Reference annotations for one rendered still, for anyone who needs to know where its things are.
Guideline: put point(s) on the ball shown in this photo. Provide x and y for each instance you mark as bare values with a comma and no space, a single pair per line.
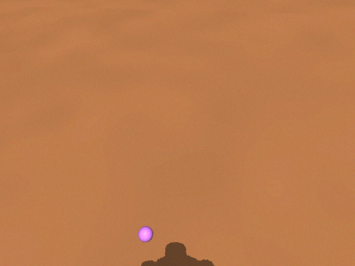
145,234

